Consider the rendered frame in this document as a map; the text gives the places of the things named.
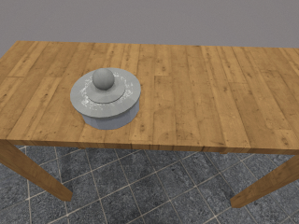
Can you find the pot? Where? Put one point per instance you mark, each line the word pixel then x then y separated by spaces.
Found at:
pixel 113 123

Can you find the lid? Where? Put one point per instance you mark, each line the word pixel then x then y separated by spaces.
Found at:
pixel 94 103

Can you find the table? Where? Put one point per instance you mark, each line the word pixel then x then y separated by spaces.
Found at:
pixel 223 99

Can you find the knob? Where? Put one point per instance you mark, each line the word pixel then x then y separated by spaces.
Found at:
pixel 103 79

